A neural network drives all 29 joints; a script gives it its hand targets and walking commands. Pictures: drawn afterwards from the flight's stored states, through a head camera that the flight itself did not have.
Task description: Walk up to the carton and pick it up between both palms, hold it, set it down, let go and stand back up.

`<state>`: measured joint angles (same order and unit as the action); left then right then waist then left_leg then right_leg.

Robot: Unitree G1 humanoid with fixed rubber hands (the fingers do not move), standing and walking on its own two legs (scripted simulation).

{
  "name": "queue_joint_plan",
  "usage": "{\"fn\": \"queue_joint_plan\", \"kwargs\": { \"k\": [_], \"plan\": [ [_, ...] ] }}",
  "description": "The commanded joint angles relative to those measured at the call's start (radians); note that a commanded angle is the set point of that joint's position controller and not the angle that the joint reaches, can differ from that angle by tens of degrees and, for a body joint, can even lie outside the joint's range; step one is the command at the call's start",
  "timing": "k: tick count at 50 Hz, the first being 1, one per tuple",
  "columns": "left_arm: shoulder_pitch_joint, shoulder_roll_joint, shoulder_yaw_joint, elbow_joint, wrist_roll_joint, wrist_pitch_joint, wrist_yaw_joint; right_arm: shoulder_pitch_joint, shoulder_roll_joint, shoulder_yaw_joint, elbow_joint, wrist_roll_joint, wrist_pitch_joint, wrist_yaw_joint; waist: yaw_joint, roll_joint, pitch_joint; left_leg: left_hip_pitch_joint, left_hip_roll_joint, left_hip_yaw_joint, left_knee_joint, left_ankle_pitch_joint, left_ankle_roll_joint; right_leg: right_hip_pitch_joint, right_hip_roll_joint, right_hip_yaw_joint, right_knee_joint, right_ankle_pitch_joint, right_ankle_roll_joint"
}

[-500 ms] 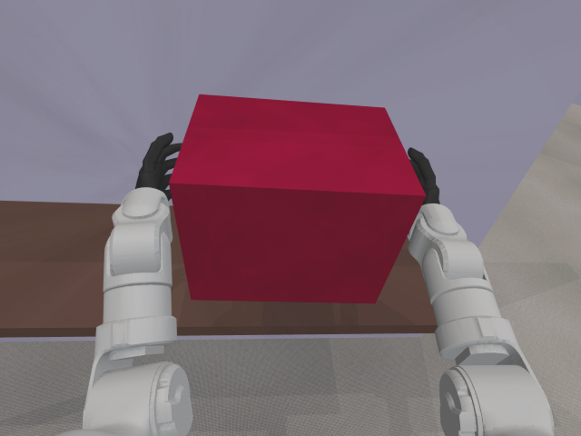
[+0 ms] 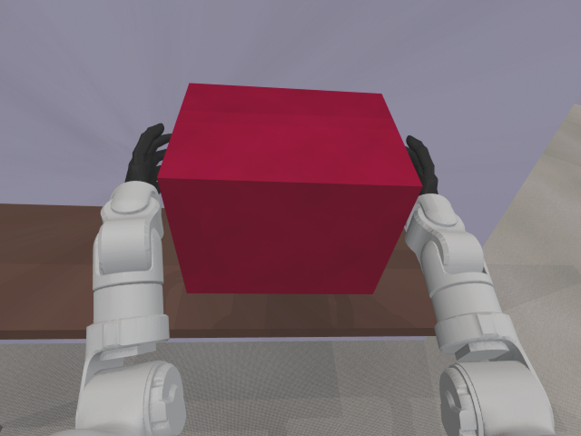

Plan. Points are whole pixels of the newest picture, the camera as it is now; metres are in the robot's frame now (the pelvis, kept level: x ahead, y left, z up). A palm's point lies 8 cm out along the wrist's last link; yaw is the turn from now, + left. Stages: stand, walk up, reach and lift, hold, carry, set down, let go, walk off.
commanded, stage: hold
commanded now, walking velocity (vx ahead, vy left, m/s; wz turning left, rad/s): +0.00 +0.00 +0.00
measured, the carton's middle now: (284, 192) +0.39 +0.01 +0.17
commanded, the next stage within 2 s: none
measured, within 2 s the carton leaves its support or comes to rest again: neither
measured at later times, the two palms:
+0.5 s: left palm (145, 180) +0.35 +0.18 +0.21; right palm (423, 189) +0.35 -0.18 +0.21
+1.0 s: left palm (140, 182) +0.36 +0.19 +0.20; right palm (416, 191) +0.36 -0.17 +0.20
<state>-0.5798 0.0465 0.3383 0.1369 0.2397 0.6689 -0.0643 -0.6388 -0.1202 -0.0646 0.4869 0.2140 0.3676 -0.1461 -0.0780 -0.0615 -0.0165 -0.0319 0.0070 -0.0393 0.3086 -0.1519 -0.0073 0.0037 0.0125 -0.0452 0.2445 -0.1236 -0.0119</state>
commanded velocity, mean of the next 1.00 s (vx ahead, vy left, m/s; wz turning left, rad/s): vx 0.00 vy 0.00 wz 0.00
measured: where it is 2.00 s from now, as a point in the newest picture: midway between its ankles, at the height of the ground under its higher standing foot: outside the picture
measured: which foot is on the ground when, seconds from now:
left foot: down 0.00-1.00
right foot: down 0.00-1.00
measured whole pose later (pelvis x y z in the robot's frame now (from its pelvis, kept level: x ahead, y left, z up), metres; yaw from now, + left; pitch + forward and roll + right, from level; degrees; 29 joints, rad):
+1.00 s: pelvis +0.00 +0.00 +0.00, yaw +0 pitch -6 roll -1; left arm -0.59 0.06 0.34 0.11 0.24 0.72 -0.07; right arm -0.65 -0.11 -0.08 0.45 0.20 0.43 -0.15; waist -0.08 -0.05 -0.03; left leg -0.05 0.00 -0.04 0.31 -0.15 -0.01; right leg -0.01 0.01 -0.05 0.25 -0.12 -0.01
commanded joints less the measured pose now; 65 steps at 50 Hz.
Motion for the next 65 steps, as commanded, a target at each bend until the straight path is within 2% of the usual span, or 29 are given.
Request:
{"fn": "queue_joint_plan", "kwargs": {
  "k": [1, 4, 6, 9, 11, 13, 15, 19, 21, 24, 26, 28, 32, 35, 41, 45, 46, 47, 48, 49, 52, 58, 65],
  "plan": [
    [-0.649, -0.512, -0.491, -0.139, -0.156, -0.033, -0.157, -0.744, 0.544, 0.355, -0.293, 0.076, -0.053, 0.148, 0.001, 0.087, -0.356, 0.025, -0.058, 0.047, -0.049, 0.150, -0.022, 0.069, 0.034, -0.010, -0.015, 0.065, 0.033],
    [-0.672, -0.546, -0.561, -0.223, -0.199, -0.047, -0.131, -0.783, 0.552, 0.401, -0.400, 0.117, -0.070, 0.144, -0.005, 0.122, -0.478, 0.124, -0.057, 0.039, 0.011, 0.318, -0.046, 0.080, 0.047, -0.009, 0.006, 0.204, 0.031],
    [-0.641, -0.543, -0.580, -0.252, -0.203, -0.041, -0.115, -0.757, 0.530, 0.414, -0.425, 0.131, -0.061, 0.134, -0.009, 0.124, -0.490, 0.160, -0.052, 0.032, 0.035, 0.373, -0.059, 0.080, 0.057, -0.009, 0.008, 0.235, 0.029],
    [-0.577, -0.509, -0.535, -0.198, -0.166, -0.008, -0.120, -0.681, 0.488, 0.371, -0.336, 0.108, -0.023, 0.134, -0.018, 0.115, -0.363, 0.108, -0.046, 0.035, 0.001, 0.257, -0.055, 0.044, 0.053, -0.010, -0.016, 0.119, 0.025],
    [-0.553, -0.489, -0.481, -0.137, -0.135, 0.015, -0.139, -0.660, 0.478, 0.339, -0.253, 0.080, -0.004, 0.148, -0.011, 0.089, -0.269, 0.040, -0.040, 0.039, -0.046, 0.130, -0.037, 0.036, 0.045, -0.010, -0.031, 0.012, 0.024],
    [-0.584, -0.495, -0.464, -0.117, -0.136, 0.017, -0.154, -0.692, 0.498, 0.325, -0.238, 0.066, -0.007, 0.163, -0.003, 0.073, -0.278, 0.001, -0.041, 0.045, -0.073, 0.071, -0.023, 0.043, 0.037, -0.011, -0.033, -0.031, 0.024],
    [-0.632, -0.518, -0.485, -0.139, -0.156, 0.004, -0.155, -0.752, 0.523, 0.340, -0.288, 0.072, -0.024, 0.170, 0.000, 0.076, -0.357, 0.024, -0.046, 0.046, -0.058, 0.125, -0.021, 0.059, 0.037, -0.010, -0.021, 0.026, 0.023],
    [-0.653, -0.536, -0.551, -0.240, -0.198, -0.025, -0.131, -0.784, 0.551, 0.419, -0.419, 0.131, -0.043, 0.148, -0.001, 0.092, -0.508, 0.129, -0.058, 0.041, 0.024, 0.349, -0.041, 0.116, 0.049, -0.005, 0.013, 0.261, 0.033],
    [-0.611, -0.515, -0.551, -0.248, -0.193, -0.018, -0.127, -0.738, 0.534, 0.430, -0.423, 0.141, -0.026, 0.131, -0.008, 0.092, -0.489, 0.127, -0.059, 0.039, 0.032, 0.361, -0.045, 0.132, 0.048, 0.002, 0.018, 0.299, 0.039],
    [-0.553, -0.472, -0.497, -0.198, -0.158, 0.009, -0.144, -0.668, 0.502, 0.395, -0.345, 0.122, 0.009, 0.124, -0.008, 0.076, -0.360, 0.058, -0.060, 0.046, -0.011, 0.241, -0.035, 0.114, 0.040, 0.002, -0.002, 0.202, 0.041],
    [-0.555, -0.459, -0.458, -0.157, -0.138, 0.020, -0.161, -0.670, 0.507, 0.375, -0.303, 0.103, 0.019, 0.131, 0.002, 0.056, -0.299, 0.007, -0.059, 0.053, -0.047, 0.149, -0.017, 0.100, 0.030, 0.002, -0.013, 0.118, 0.042],
    [-0.595, -0.465, -0.446, -0.145, -0.140, 0.017, -0.171, -0.709, 0.529, 0.369, -0.299, 0.097, 0.015, 0.140, 0.010, 0.053, -0.306, -0.012, -0.061, 0.057, -0.061, 0.113, -0.007, 0.098, 0.024, 0.002, -0.014, 0.085, 0.041],
    [-0.673, -0.499, -0.500, -0.202, -0.181, -0.014, -0.159, -0.777, 0.565, 0.403, -0.376, 0.120, -0.010, 0.139, 0.009, 0.077, -0.429, 0.053, -0.063, 0.052, -0.022, 0.222, -0.018, 0.110, 0.033, 0.000, 0.007, 0.186, 0.038],
    [-0.644, -0.499, -0.517, -0.203, -0.189, -0.016, -0.149, -0.762, 0.551, 0.412, -0.400, 0.129, -0.008, 0.125, -0.001, 0.086, -0.449, 0.085, -0.062, 0.046, 0.004, 0.272, -0.031, 0.118, 0.040, 0.001, 0.013, 0.233, 0.039],
    [-0.618, -0.476, -0.459, -0.118, -0.154, 0.006, -0.170, -0.712, 0.525, 0.349, -0.273, 0.086, 0.020, 0.132, -0.010, 0.075, -0.318, 0.009, -0.055, 0.052, -0.052, 0.115, -0.020, 0.075, 0.030, -0.002, -0.016, 0.063, 0.033],
    [-0.671, -0.507, -0.489, -0.156, -0.177, -0.013, -0.166, -0.762, 0.549, 0.361, -0.318, 0.095, -0.002, 0.141, -0.012, 0.097, -0.399, 0.045, -0.054, 0.045, -0.031, 0.190, -0.029, 0.083, 0.036, -0.007, -0.004, 0.114, 0.027],
    [-0.681, -0.513, -0.504, -0.175, -0.184, -0.019, -0.160, -0.770, 0.551, 0.368, -0.335, 0.102, -0.008, 0.139, -0.016, 0.106, -0.431, 0.070, -0.055, 0.044, -0.016, 0.227, -0.036, 0.083, 0.039, -0.009, -0.001, 0.143, 0.027],
    [-0.590, -0.491, -0.521, -0.157, -0.166, -0.011, -0.155, -0.651, 0.518, 0.318, -0.327, 0.077, 0.001, 0.132, -0.059, 0.128, -0.357, 0.064, -0.055, 0.052, -0.014, 0.214, -0.041, 0.067, 0.034, 0.001, -0.013, 0.160, 0.024],
    [-0.599, -0.489, -0.507, -0.178, -0.163, -0.008, -0.158, -0.683, 0.514, 0.329, -0.337, 0.078, 0.001, 0.131, -0.039, 0.115, -0.381, 0.068, -0.055, 0.049, -0.013, 0.224, -0.042, 0.086, 0.038, -0.009, -0.004, 0.161, 0.028],
    [-0.596, -0.484, -0.504, -0.175, -0.157, -0.004, -0.158, -0.666, 0.510, 0.330, -0.334, 0.079, 0.005, 0.130, -0.048, 0.115, -0.367, 0.066, -0.057, 0.052, -0.015, 0.224, -0.042, 0.080, 0.036, -0.006, -0.006, 0.167, 0.029],
    [-0.575, -0.469, -0.486, -0.188, -0.150, -0.001, -0.159, -0.671, 0.506, 0.354, -0.347, 0.084, 0.003, 0.134, -0.023, 0.102, -0.364, 0.049, -0.054, 0.049, -0.021, 0.223, -0.034, 0.099, 0.035, -0.010, -0.003, 0.162, 0.029],
    [-0.583, -0.485, -0.539, -0.246, -0.188, -0.015, -0.130, -0.715, 0.515, 0.413, -0.457, 0.123, -0.018, 0.136, 0.005, 0.095, -0.453, 0.092, -0.052, 0.042, 0.013, 0.305, -0.034, 0.078, 0.050, -0.016, 0.011, 0.210, 0.028],
    [-0.562, -0.474, -0.512, -0.214, -0.170, 0.004, -0.128, -0.692, 0.505, 0.397, -0.392, 0.101, -0.005, 0.143, 0.015, 0.067, -0.394, 0.048, -0.045, 0.056, -0.028, 0.188, -0.011, 0.057, 0.036, 0.002, -0.010, 0.123, 0.025]
  ]
}}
